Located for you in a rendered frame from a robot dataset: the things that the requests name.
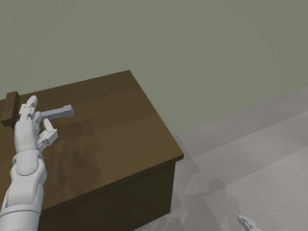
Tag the tap lever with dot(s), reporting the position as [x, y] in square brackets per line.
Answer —
[67, 111]

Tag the right robot hand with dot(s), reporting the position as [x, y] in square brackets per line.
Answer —
[248, 224]

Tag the left robot hand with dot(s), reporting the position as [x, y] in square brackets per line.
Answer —
[26, 130]

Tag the robot left forearm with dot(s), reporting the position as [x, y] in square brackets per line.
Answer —
[22, 203]

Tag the counter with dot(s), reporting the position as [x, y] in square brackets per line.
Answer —
[112, 166]

